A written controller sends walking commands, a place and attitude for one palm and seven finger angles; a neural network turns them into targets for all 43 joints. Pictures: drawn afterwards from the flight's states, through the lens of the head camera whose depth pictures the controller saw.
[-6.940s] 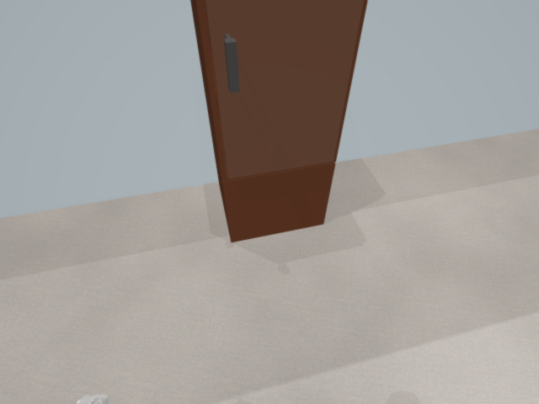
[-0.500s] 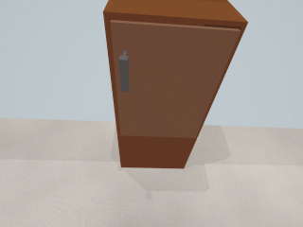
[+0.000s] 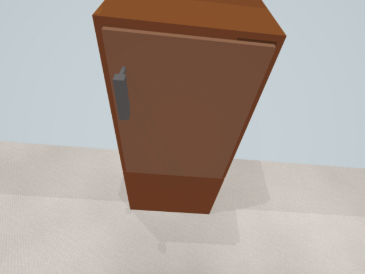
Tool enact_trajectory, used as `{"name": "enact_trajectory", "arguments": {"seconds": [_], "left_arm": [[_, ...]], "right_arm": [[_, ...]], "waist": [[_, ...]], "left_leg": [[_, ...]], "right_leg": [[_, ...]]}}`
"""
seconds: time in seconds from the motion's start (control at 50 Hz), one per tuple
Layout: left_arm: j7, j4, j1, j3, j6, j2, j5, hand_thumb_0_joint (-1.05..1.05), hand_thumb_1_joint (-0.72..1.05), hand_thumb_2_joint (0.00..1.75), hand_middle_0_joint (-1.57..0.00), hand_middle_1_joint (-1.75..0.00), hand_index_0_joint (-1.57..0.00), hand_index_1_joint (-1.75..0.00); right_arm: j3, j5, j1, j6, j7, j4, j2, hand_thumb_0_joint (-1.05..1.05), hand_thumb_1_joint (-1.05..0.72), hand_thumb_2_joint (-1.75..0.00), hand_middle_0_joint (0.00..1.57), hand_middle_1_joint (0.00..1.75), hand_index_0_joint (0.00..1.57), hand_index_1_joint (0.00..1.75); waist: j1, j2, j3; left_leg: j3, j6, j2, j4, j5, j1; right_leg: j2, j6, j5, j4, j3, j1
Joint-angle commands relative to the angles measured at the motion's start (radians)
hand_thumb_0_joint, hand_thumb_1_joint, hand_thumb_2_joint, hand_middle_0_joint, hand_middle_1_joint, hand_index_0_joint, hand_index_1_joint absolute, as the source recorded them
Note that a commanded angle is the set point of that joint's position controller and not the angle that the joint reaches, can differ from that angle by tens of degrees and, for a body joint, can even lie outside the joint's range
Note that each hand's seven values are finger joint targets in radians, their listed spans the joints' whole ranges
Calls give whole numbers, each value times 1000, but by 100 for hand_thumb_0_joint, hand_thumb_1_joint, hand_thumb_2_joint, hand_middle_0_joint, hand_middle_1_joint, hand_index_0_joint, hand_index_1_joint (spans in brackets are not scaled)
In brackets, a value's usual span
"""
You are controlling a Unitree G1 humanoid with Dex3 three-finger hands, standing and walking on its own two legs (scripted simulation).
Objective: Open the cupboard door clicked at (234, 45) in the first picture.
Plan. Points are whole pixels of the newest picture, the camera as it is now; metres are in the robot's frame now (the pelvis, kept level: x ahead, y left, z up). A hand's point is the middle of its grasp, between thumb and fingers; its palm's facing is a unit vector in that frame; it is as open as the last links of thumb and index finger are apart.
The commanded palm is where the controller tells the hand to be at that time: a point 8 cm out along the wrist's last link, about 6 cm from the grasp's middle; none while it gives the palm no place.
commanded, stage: come to a stop and stand still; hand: left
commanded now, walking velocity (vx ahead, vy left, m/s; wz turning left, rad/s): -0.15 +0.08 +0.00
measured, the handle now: (124, 93) +0.53 +0.21 +0.10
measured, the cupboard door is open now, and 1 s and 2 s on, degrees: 0 0 0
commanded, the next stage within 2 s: look again from close up in 1.28 s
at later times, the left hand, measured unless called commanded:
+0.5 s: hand out of the picture +0.03 +0.20 -0.17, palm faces -0.01 -0.97 -0.26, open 7.4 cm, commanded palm none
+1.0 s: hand out of the picture +0.03 +0.18 -0.17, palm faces -0.03 -0.98 -0.18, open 7.3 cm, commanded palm none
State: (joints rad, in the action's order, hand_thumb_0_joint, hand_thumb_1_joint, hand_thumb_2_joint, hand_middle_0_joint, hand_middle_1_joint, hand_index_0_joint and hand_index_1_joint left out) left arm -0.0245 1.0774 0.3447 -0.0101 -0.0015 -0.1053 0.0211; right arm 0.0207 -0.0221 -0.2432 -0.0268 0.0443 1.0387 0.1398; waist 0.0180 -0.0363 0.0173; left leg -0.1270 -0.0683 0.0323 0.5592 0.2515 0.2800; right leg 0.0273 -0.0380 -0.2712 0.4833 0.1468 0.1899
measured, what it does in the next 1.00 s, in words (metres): stands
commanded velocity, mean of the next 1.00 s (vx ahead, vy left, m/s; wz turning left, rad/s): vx -0.02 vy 0.01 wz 0.00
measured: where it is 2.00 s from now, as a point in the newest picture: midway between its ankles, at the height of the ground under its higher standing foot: outside the picture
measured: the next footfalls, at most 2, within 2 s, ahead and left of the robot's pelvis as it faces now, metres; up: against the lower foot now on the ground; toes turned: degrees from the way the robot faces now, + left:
none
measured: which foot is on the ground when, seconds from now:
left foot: down 0.00-1.00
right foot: down 0.00-1.00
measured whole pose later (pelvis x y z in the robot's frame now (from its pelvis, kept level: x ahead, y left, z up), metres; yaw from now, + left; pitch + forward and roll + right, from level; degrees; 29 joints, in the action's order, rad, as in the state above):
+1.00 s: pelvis +0.02 +0.01 +0.01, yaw -2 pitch -1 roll +0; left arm -0.04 1.08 0.28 0.02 -0.01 -0.16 0.02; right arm -0.02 -0.02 -0.28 -0.02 0.02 1.12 0.15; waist 0.00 -0.01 0.04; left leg -0.16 -0.09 -0.03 0.43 0.23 0.20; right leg -0.02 -0.02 -0.28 0.45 0.10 0.16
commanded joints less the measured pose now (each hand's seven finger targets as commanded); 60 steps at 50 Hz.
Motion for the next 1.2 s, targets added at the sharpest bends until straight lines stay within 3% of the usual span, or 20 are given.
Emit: {"name": "enact_trajectory", "arguments": {"seconds": [0.0,0.04,0.14,0.24,0.26,0.28,0.3,0.32,0.34,0.36,0.42,0.5,0.64,0.74,1.18], "left_arm": [[-12,-10,88,-8,-14,-73,-9,0,90,90,-20,-30,-20,-30],[-15,-13,79,-10,-14,-93,-4,0,90,90,-20,-30,-20,-30],[-22,-40,70,-19,-12,-105,1,0,90,90,-20,-30,-20,-30],[-22,-60,45,-18,-11,-99,2,0,90,90,-20,-30,-20,-30],[-57,-42,118,-8,-15,-134,7,0,90,90,-20,-30,-20,-30],[-47,-101,31,-10,-28,-191,7,0,90,90,-20,-30,-20,-30],[-43,-129,-6,-16,-36,-191,4,0,90,90,-20,-30,-20,-30],[-41,-144,-27,-19,-38,-195,3,0,90,90,-20,-30,-20,-30],[-37,-151,-42,-19,-41,-192,2,0,90,90,-20,-30,-20,-30],[-34,-151,-37,-16,-37,-177,-2,0,90,90,-20,-30,-20,-30],[-24,-136,-8,-4,-17,-147,-1,0,90,90,-20,-30,-20,-30],[-19,-130,6,-1,-14,-149,-2,0,90,90,-20,-30,-20,-30],[-19,-110,-22,3,-26,-160,-9,0,90,90,-20,-30,-20,-30],[-20,-84,-27,6,-23,-151,-8,0,90,90,-20,-30,-20,-30],[-21,16,21,15,-21,-123,-6,0,90,90,-20,-30,-20,-30]], "right_arm": [[-6,17,-25,-5,8,-12,71,0,-90,-90,20,30,20,30],[1,18,-32,3,7,-15,70,0,-90,-90,20,30,20,30],[15,12,-24,22,-4,-33,83,0,-90,-90,20,30,20,30],[12,8,-20,27,-13,-35,74,0,-90,-90,20,30,20,30],[22,21,67,23,-18,-108,145,0,-90,-90,20,30,20,30],[16,16,-6,39,-33,-113,81,0,-90,-90,20,30,20,30],[14,8,-29,41,-41,-112,92,0,-90,-90,20,30,20,30],[13,7,-50,36,-44,-111,84,0,-90,-90,20,30,20,30],[8,4,-69,28,-47,-104,76,0,-90,-90,20,30,20,30],[4,2,-69,25,-44,-108,86,0,-90,-90,20,30,20,30],[2,-2,-47,20,-39,-119,126,0,-90,-90,20,30,20,30],[-5,-2,-50,11,-38,-102,142,0,-90,-90,20,30,20,30],[-22,3,-99,-10,-32,-31,115,0,-90,-90,20,30,20,30],[-25,5,-104,-9,-28,8,101,0,-90,-90,20,30,20,30],[-22,11,-80,-15,-12,72,106,0,-90,-90,20,30,20,30]], "waist": [[11,158,34],[1,103,29],[-9,18,-26],[-14,-9,-13],[16,37,35],[-47,-13,-31],[-53,-14,-25],[-67,13,-18],[-69,77,-20],[-59,91,19],[-24,35,84],[-4,28,70],[-11,11,3],[-14,22,36],[-18,34,30]], "left_leg": [[175,-13,153,-197,-405,-57],[154,5,131,-182,-372,-78],[130,20,109,-150,-233,-84],[134,22,104,-171,-135,-69],[89,48,102,9,-82,-58],[77,59,34,37,82,-34],[78,59,32,45,86,-29],[82,57,27,17,57,-44],[85,50,33,-42,15,-79],[118,37,54,-84,19,-64],[220,-5,108,-228,160,63],[225,-8,110,-280,186,88],[176,1,93,-238,-71,-18],[164,6,94,-240,-71,-25],[151,4,104,-239,-206,-135]], "right_leg": [[-135,25,179,-102,-133,-15],[-158,11,263,-102,-150,-9],[-192,-15,290,-85,-184,4],[-186,-21,173,-95,-190,40],[-217,23,389,-145,-267,83],[-266,-34,54,-178,-316,91],[-266,-78,-102,-192,-322,128],[-257,-95,-114,-176,-302,152],[-232,-85,-74,-131,-244,154],[-194,-67,-121,-106,-219,182],[-113,-26,-137,-51,-158,130],[-112,-19,-74,-42,-148,54],[-144,-18,62,-70,-164,-3],[-145,-15,63,-91,-164,5],[-147,3,121,-110,-158,9]]}}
